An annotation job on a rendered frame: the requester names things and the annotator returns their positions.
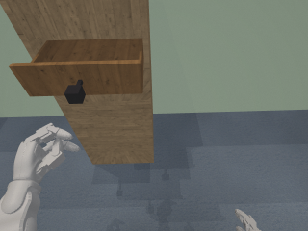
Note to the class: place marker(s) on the left robot hand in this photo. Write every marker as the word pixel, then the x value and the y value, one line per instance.
pixel 32 161

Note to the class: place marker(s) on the right robot hand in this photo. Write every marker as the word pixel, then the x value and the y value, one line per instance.
pixel 248 222

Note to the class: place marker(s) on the drawer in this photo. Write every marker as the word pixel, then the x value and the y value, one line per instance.
pixel 106 66

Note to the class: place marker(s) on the left robot forearm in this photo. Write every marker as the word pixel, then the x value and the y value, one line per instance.
pixel 19 206

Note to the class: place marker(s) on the cabinet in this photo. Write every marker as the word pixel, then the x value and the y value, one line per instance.
pixel 112 128

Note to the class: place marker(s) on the handle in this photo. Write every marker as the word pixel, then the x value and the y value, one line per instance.
pixel 75 94

